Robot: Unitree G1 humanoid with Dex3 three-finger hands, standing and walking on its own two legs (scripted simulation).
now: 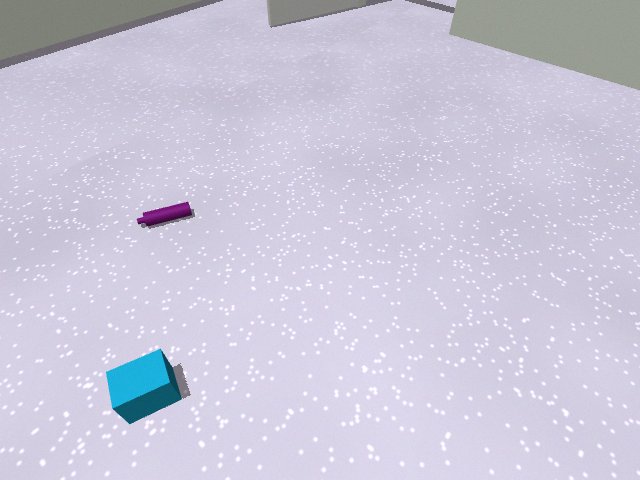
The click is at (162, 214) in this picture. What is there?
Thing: lying bottle
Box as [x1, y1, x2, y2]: [137, 202, 191, 226]
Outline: 188,203 185,202 144,212 142,217 137,218 138,223 145,222 147,226 191,214
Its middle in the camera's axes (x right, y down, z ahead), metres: -0.70 -0.13 +1.74
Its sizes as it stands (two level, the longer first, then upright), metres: 0.227 0.063 0.063
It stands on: the floor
